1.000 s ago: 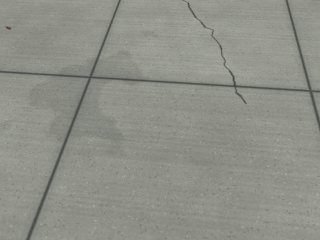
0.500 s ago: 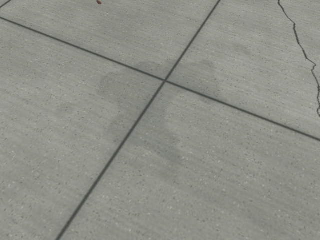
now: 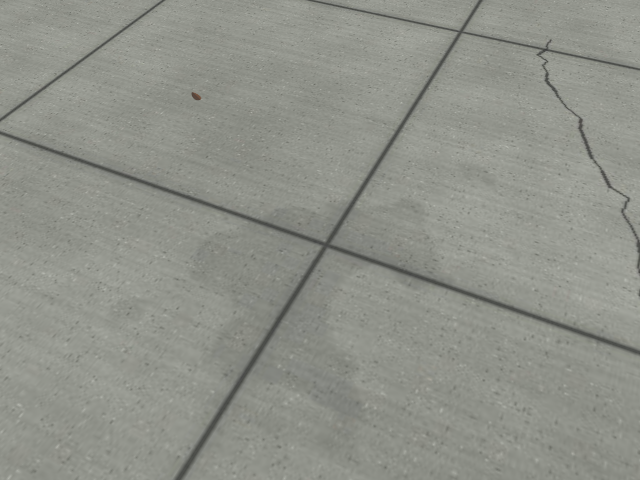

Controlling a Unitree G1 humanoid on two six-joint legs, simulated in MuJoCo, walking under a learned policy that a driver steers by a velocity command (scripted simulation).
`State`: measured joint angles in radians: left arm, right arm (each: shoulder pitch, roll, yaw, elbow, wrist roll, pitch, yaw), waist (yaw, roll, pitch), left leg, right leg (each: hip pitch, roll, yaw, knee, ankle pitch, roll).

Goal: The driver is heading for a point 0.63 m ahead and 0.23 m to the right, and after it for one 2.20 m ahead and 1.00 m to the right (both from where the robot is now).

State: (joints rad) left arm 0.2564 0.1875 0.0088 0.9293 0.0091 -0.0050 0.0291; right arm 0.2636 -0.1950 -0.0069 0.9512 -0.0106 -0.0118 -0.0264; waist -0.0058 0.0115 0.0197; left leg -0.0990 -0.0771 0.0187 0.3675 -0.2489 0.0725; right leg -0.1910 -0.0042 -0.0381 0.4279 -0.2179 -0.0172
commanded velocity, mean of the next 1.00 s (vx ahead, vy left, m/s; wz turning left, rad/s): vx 0.33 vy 0.00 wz -0.18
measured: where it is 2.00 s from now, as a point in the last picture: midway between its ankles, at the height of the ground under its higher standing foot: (388, 431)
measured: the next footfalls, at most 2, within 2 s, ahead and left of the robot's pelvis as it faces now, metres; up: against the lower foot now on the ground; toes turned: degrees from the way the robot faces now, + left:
right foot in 0.80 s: +0.37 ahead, -0.09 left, +0.00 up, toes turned -12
left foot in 1.36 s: +0.73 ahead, -0.03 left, +0.00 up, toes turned -29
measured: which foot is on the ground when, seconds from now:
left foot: down 0.00-0.82, up 0.84-1.00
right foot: down 0.00-0.42, up 0.44-0.78, down 0.80-1.00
